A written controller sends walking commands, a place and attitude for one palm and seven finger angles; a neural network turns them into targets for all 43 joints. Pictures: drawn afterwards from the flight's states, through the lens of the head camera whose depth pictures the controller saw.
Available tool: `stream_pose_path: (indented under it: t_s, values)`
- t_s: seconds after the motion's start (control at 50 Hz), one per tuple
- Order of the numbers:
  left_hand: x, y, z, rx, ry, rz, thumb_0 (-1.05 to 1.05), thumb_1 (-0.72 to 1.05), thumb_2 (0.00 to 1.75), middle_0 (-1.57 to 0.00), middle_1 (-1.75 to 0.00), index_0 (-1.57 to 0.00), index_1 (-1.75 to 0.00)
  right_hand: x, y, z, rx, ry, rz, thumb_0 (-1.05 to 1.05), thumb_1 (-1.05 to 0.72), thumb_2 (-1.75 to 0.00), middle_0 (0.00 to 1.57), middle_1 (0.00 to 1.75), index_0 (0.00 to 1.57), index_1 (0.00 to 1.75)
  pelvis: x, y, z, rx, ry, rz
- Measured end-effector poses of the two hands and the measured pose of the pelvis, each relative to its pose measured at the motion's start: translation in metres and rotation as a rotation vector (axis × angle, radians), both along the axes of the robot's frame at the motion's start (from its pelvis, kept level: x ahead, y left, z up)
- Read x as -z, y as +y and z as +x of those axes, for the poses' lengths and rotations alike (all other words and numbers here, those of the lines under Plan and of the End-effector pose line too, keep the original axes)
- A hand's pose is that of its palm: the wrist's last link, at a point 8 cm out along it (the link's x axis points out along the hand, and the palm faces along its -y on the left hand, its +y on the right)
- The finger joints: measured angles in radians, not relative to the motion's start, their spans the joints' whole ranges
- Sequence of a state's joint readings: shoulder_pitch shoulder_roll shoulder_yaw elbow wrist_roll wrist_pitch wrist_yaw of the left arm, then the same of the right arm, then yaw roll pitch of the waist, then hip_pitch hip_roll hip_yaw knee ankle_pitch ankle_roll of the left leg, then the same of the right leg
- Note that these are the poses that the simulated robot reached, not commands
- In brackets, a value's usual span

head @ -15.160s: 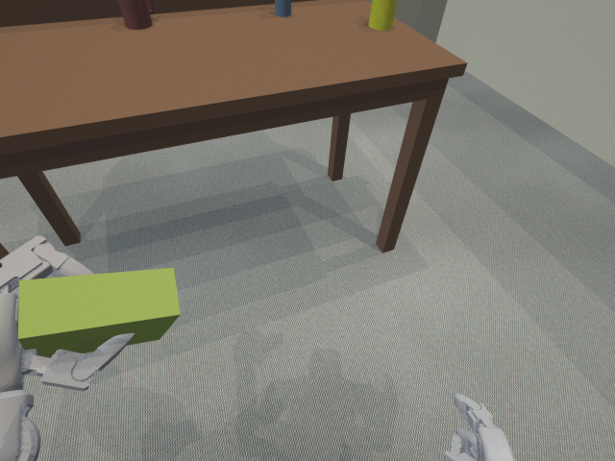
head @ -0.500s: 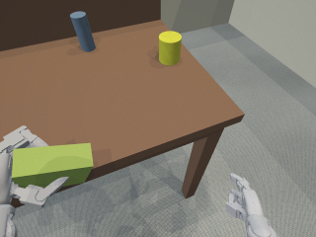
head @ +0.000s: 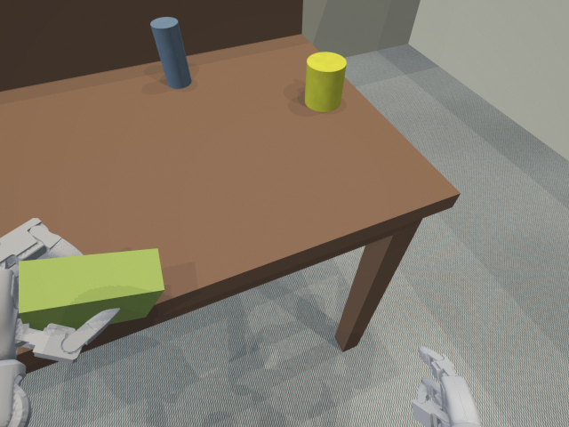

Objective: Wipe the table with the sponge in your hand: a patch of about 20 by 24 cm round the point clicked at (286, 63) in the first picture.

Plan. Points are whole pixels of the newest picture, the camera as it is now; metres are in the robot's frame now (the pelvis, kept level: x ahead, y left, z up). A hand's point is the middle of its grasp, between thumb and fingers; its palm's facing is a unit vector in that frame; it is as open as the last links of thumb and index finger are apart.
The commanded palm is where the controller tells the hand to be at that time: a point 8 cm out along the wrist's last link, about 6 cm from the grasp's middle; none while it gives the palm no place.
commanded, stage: come to a stop and stand still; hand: left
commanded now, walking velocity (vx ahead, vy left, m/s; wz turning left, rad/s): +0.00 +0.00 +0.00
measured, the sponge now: (113, 291) +0.23 +0.21 +0.12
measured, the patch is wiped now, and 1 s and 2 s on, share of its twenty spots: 0.00 0.00 0.00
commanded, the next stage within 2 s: look again from close up in 0.08 s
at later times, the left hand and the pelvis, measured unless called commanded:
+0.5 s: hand (121, 268) +0.25 +0.20 +0.14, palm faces +0.29 -0.88 -0.37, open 8.9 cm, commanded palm +0.19 +0.26 +0.17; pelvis +0.03 -0.02 +0.00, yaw +0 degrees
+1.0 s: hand (51, 237) +0.26 +0.27 +0.18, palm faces +0.48 -0.78 -0.40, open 8.9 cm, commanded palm +0.17 +0.26 +0.17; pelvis +0.01 -0.02 -0.01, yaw +0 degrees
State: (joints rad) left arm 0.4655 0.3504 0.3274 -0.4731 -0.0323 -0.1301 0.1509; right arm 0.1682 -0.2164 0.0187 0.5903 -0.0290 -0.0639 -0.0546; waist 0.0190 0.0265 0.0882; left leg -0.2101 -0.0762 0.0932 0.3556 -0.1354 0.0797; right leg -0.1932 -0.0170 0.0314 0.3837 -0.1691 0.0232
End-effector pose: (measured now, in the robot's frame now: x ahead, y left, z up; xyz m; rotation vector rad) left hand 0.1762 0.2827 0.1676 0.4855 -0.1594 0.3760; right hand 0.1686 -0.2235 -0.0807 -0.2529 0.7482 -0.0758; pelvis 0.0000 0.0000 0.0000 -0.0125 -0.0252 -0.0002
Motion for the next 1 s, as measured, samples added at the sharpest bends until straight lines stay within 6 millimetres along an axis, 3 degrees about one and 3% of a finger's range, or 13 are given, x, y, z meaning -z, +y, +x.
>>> stream_pose_path:
  t_s: [0.18,0.24,0.3,0.34,0.42,0.46,0.54,0.64,0.72,0.84,0.9,0.94,1.0]
  values:
    - [0.007,0.001,0.004,-0.027,0.019,-0.028,0.00,-0.41,1.07,-0.85,-1.44,-0.85,-1.44,-0.001,0.003,0.023,-0.031,-0.023,0.005,0.02,-0.90,-0.89,0.21,0.30,0.20,0.30,0.000,-0.001,0.007,-0.002,0.002,-0.002]
    - [-0.020,0.020,0.022,0.006,-0.102,0.145,-0.01,-0.41,1.07,-0.86,-1.43,-0.85,-1.43,-0.003,0.005,0.028,-0.084,-0.022,-0.004,0.02,-0.91,-0.90,0.20,0.30,0.20,0.30,0.003,-0.011,0.005,-0.032,0.024,-0.008]
    - [-0.025,0.036,0.032,-0.048,-0.196,0.098,-0.01,-0.41,1.07,-0.86,-1.43,-0.85,-1.43,-0.013,0.004,0.032,-0.080,-0.055,0.026,0.02,-0.90,-0.89,0.21,0.30,0.20,0.30,0.004,-0.017,0.009,-0.012,0.024,-0.004]
    - [-0.020,0.025,0.035,-0.037,-0.212,0.043,-0.01,-0.41,1.07,-0.85,-1.44,-0.85,-1.44,-0.019,0.001,0.034,-0.071,-0.098,0.041,0.02,-0.90,-0.89,0.21,0.30,0.20,0.30,0.004,-0.016,0.014,-0.004,0.022,-0.002]
    - [-0.001,-0.022,0.036,0.090,-0.144,-0.050,-0.01,-0.41,1.07,-0.85,-1.44,-0.84,-1.44,-0.021,-0.006,0.036,-0.043,-0.142,0.057,0.02,-0.90,-0.89,0.21,0.30,0.20,0.30,0.005,-0.013,0.025,0.004,0.019,0.000]
    - [0.007,-0.035,0.037,0.142,-0.098,-0.056,0.00,-0.41,1.07,-0.85,-1.44,-0.85,-1.44,-0.019,-0.010,0.036,-0.026,-0.131,0.052,0.02,-0.90,-0.90,0.21,0.30,0.20,0.30,0.005,-0.015,0.029,0.004,0.019,-0.001]
    - [0.009,-0.027,0.040,0.129,-0.071,-0.019,-0.01,-0.41,1.07,-0.86,-1.43,-0.85,-1.43,-0.016,-0.018,0.034,-0.003,-0.081,0.026,0.02,-0.90,-0.90,0.21,0.30,0.20,0.30,0.005,-0.024,0.035,-0.004,0.020,-0.003]
    - [-0.009,-0.012,0.042,0.035,-0.155,0.018,-0.01,-0.42,1.07,-0.86,-1.43,-0.85,-1.43,-0.015,-0.028,0.035,-0.010,-0.055,0.001,0.02,-0.90,-0.90,0.20,0.30,0.20,0.30,0.004,-0.031,0.038,-0.007,0.017,-0.009]
    - [-0.011,-0.021,0.043,0.039,-0.182,-0.014,-0.01,-0.41,1.07,-0.85,-1.44,-0.85,-1.44,-0.018,-0.034,0.039,-0.006,-0.077,-0.001,0.02,-0.90,-0.90,0.20,0.30,0.20,0.30,0.004,-0.031,0.039,0.000,0.017,-0.015]
    - [0.006,-0.033,0.041,0.092,-0.104,-0.052,0.00,-0.41,1.07,-0.85,-1.44,-0.85,-1.44,-0.023,-0.036,0.040,0.019,-0.110,-0.006,0.02,-0.91,-0.90,0.20,0.30,0.20,0.30,0.004,-0.028,0.035,0.004,0.015,-0.015]
    - [0.002,-0.023,0.039,0.093,-0.091,0.030,0.00,-0.41,1.07,-0.85,-1.44,-0.85,-1.44,-0.024,-0.033,0.036,0.002,-0.106,-0.026,0.02,-0.91,-0.90,0.20,0.30,0.20,0.30,0.005,-0.027,0.029,-0.002,0.014,-0.019]
    - [-0.015,0.001,0.043,0.071,-0.166,0.122,0.00,-0.42,1.07,-0.86,-1.43,-0.85,-1.43,-0.021,-0.027,0.031,-0.041,-0.074,-0.037,0.02,-0.91,-0.90,0.20,0.30,0.20,0.30,0.005,-0.029,0.021,-0.012,0.022,-0.020]
    - [-0.022,0.022,0.042,-0.001,-0.217,0.088,0.00,-0.41,1.07,-0.86,-1.44,-0.85,-1.44,-0.018,-0.020,0.022,-0.045,-0.071,-0.001,0.02,-0.91,-0.90,0.20,0.30,0.20,0.30,0.005,-0.024,0.011,0.000,0.016,-0.017]
